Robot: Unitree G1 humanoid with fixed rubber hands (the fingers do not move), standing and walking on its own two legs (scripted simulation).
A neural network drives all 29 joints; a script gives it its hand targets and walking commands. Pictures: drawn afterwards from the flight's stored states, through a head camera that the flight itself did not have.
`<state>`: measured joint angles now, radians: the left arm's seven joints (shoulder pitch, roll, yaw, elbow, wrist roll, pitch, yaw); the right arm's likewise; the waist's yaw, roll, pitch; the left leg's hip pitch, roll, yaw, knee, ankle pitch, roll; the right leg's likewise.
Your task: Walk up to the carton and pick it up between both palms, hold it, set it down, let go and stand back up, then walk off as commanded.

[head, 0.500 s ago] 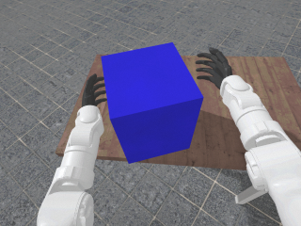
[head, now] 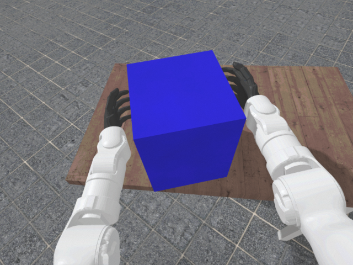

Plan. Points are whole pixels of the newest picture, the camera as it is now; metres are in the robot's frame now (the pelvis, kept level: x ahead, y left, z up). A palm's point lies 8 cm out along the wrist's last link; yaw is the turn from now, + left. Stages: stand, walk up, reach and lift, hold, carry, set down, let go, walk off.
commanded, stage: reach and lift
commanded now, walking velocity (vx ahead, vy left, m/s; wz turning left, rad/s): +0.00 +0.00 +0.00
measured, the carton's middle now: (181, 125) +0.44 +0.06 +0.04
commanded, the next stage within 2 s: none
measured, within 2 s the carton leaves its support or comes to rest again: leaves its support in 0.54 s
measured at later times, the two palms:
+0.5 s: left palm (115, 128) +0.38 +0.19 +0.09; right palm (243, 97) +0.48 -0.08 +0.11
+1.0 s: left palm (105, 138) +0.35 +0.21 +0.09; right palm (237, 101) +0.45 -0.07 +0.13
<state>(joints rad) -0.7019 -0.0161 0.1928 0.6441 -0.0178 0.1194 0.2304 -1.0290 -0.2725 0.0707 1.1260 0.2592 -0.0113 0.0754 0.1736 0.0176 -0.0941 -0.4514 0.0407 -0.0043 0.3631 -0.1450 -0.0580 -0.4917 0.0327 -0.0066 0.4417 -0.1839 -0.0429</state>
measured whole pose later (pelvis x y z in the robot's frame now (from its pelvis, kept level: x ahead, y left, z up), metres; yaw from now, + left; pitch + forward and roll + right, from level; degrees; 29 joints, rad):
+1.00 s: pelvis -0.01 +0.01 +0.00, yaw +0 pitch +7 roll +0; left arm -0.68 -0.19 0.47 0.64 0.30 0.14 0.17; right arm -0.98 -0.06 -0.58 1.13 -0.35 -0.07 0.13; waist 0.17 -0.02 -0.08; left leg -0.33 0.04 0.00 0.35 -0.14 -0.05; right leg -0.35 0.03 -0.01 0.39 -0.16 -0.04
